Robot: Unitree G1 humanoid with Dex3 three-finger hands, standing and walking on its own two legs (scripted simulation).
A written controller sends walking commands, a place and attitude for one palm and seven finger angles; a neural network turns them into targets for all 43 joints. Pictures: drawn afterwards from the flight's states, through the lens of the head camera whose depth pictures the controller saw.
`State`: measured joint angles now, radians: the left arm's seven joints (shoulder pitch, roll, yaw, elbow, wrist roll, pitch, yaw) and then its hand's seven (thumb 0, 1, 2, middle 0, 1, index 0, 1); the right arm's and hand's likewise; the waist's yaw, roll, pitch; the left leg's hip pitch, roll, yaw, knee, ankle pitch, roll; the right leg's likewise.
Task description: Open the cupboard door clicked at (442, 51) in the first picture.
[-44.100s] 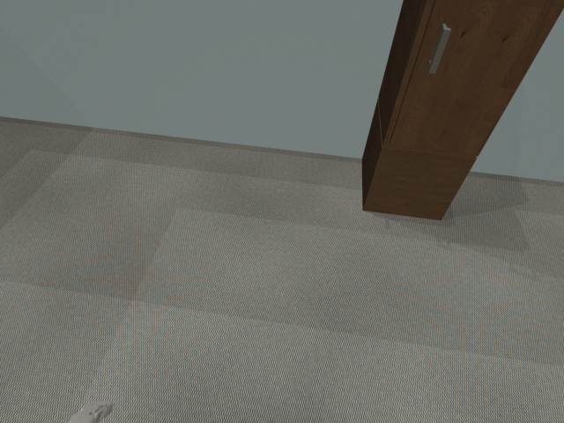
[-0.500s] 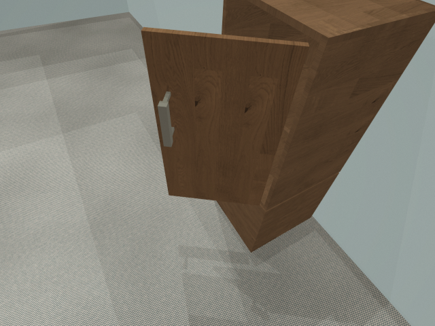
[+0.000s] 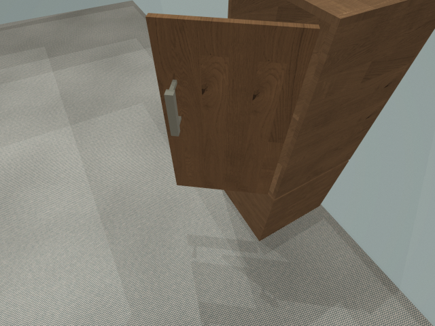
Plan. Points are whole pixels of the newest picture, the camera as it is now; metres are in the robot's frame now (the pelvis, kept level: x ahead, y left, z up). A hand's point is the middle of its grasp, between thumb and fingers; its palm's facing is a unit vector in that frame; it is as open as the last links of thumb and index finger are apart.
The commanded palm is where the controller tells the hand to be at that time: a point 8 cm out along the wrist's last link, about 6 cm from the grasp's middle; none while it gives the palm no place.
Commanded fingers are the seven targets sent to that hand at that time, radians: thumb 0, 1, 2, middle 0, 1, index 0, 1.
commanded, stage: look again from close up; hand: left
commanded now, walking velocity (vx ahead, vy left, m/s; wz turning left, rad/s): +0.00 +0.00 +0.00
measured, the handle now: (174, 108) +0.58 +0.14 +0.05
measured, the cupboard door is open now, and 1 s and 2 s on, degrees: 54 54 54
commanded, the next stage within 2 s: shuffle to correct the standing spot in 0.44 s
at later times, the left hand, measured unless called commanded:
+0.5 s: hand out of the picture -0.05 +0.22 -0.17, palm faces +0.01 -0.97 -0.25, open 7.4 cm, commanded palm none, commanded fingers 0.00 0.90 0.90 -0.20 -0.30 -0.20 -0.30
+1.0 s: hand out of the picture -0.17 +0.17 -0.19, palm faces +0.06 -0.99 -0.13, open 7.4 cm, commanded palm none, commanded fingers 0.00 0.90 0.90 -0.20 -0.30 -0.20 -0.30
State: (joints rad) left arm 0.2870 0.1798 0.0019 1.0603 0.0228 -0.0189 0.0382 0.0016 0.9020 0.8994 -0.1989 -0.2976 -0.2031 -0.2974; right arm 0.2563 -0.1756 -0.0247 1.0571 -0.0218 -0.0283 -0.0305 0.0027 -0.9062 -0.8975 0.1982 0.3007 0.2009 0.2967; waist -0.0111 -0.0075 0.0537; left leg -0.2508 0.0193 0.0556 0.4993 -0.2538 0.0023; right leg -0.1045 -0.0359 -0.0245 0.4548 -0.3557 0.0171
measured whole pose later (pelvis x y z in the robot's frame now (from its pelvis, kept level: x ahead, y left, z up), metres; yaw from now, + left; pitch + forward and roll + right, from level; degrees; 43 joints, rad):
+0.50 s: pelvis -0.08 +0.01 +0.00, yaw +0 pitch -3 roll -1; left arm 0.31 0.25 0.01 1.00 0.03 0.01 0.02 0.00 0.90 0.90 -0.20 -0.30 -0.20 -0.30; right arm 0.23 -0.24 -0.03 0.99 -0.03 0.01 0.00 0.00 -0.91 -0.90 0.20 0.30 0.20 0.30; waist 0.00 -0.01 0.00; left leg -0.30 0.02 0.05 0.50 -0.16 0.02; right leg -0.17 -0.03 -0.02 0.49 -0.27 0.03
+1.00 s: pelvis -0.09 +0.02 -0.01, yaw -2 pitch -1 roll -1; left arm 0.49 0.11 0.04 1.09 0.03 0.02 0.02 0.00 0.90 0.90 -0.20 -0.30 -0.20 -0.30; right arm 0.33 -0.14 -0.06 1.01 -0.02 -0.01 -0.01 0.00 -0.91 -0.90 0.20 0.30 0.20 0.30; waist 0.01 -0.01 -0.03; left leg -0.28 0.04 0.07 0.60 -0.40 0.02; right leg -0.29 -0.01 0.00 0.58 -0.32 -0.01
